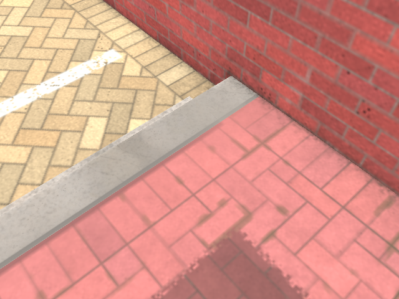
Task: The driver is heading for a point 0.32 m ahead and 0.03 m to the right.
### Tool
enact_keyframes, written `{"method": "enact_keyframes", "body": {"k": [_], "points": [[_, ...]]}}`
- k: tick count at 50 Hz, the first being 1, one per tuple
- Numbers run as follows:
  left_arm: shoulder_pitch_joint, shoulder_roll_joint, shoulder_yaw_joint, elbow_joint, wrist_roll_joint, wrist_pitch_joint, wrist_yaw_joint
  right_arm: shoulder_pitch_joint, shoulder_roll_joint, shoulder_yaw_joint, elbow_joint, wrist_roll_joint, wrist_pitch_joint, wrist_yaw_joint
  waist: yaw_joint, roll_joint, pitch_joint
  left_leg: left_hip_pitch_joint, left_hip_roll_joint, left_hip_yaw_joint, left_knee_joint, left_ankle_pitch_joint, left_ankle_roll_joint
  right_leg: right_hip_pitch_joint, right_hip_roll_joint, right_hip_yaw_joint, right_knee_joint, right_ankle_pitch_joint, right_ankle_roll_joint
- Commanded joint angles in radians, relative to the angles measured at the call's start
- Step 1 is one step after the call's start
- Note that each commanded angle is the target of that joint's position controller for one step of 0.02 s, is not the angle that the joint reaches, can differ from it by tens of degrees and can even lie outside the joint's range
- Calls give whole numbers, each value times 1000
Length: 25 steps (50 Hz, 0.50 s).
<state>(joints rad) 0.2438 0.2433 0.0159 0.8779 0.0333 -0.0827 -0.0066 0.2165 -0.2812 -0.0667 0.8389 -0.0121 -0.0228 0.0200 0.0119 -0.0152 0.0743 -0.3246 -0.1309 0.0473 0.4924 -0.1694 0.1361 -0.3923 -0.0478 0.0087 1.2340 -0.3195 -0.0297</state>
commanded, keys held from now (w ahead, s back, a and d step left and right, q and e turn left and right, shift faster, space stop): w+q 0.06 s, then w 0.04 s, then w+e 0.04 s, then no key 0.86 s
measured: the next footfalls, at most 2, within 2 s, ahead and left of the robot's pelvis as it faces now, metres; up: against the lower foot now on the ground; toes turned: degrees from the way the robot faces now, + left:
right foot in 0.38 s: +0.38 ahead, -0.09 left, +0.00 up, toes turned +5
left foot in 0.74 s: +0.30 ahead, +0.10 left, +0.00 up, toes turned +5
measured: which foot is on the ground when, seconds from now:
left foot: down 0.00-0.40, up 0.42-0.72, down 0.74-1.00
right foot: up 0.00-0.36, down 0.38-1.00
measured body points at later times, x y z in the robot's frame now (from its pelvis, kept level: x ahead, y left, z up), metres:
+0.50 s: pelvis +0.24 -0.03 +0.00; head +0.28 -0.04 +0.45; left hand +0.35 +0.22 -0.12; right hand +0.29 -0.29 -0.14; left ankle +0.12 +0.06 -0.66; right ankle +0.34 -0.10 -0.73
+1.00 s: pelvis +0.28 -0.01 +0.01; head +0.28 +0.00 +0.46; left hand +0.28 +0.24 -0.14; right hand +0.33 -0.24 -0.14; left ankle +0.26 +0.10 -0.73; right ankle +0.34 -0.10 -0.73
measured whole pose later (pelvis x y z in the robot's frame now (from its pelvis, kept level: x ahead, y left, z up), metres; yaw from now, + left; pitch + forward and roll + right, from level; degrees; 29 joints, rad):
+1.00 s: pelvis +0.28 -0.01 +0.01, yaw +6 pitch -1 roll +0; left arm 0.27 0.20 0.01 1.05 0.01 0.00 0.02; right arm 0.28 -0.18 0.01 1.08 -0.01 -0.01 -0.04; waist 0.02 -0.01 0.01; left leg -0.13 -0.03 -0.02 0.40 -0.25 0.02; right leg -0.23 0.02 -0.03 0.38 -0.13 -0.03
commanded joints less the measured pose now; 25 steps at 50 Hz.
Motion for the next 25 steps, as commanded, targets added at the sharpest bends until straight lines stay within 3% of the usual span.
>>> {"method": "enact_keyframes", "body": {"k": [1,4,7,11,14,16,18,19,20,21,22,23,24,25], "points": [[61,98,21,-63,22,26,-4,61,-115,-26,-33,10,-28,-8,21,15,-74,117,277,-362,-282,187,163,-133,-57,36,-72,12,31],[-22,89,20,-102,21,46,-9,100,-136,-31,-24,12,-38,-9,7,35,-40,87,244,-325,-324,139,151,-195,-66,6,-205,111,68],[-124,84,18,-129,15,45,-15,166,-113,-22,-1,13,-43,-9,-38,50,-17,161,234,-290,-350,179,101,-260,-75,-12,-373,266,74],[-203,61,8,-153,2,35,-19,235,-98,-9,34,11,-44,-23,-75,55,-37,257,213,-197,-235,679,16,-207,-17,-54,-523,358,50],[-232,61,3,-155,-5,27,-15,252,-90,1,49,-2,-34,-35,-91,87,-52,309,216,-196,-176,759,-5,-139,37,-68,-609,350,25],[-167,89,10,-132,-2,18,-7,227,-98,3,51,-9,-32,-44,-56,106,-64,343,235,-223,-99,831,-15,-56,67,-52,-670,286,-4],[9,119,22,-72,1,-3,8,179,-120,0,49,1,-39,-47,36,93,-113,358,216,-224,84,848,-36,125,73,-33,-830,372,-43],[122,159,30,-44,10,-19,20,173,-109,6,29,13,-50,-44,74,37,-201,245,181,-210,246,624,-53,352,-47,57,-816,711,-71],[184,238,47,-41,13,-13,21,332,-10,25,31,46,-49,-45,24,-189,-371,31,59,-148,571,-104,-90,653,-356,331,-689,1289,-240],[177,169,40,-38,-28,9,12,376,-65,14,75,48,-32,-52,27,-157,-480,-48,-10,-150,707,-468,-98,670,-413,471,-720,1333,-343],[104,128,28,-53,-41,14,5,307,-94,7,84,14,-18,-52,13,-35,-349,-81,29,-190,742,-413,-106,529,-356,391,-786,1162,-322],[18,82,15,-62,-35,17,9,236,-73,11,75,-3,-11,-46,-5,-13,-240,-101,59,-185,707,-362,-111,416,-302,319,-838,988,-281],[-27,41,-2,-60,-31,19,16,195,-53,16,72,-7,1,-40,-24,-12,-161,-75,94,-180,629,-331,-121,300,-250,238,-890,897,-236],[-46,41,-6,-50,-30,21,23,189,-39,19,72,-15,17,-33,-47,-51,-128,-15,111,-164,555,-297,-133,209,-204,178,-927,816,-203]]}}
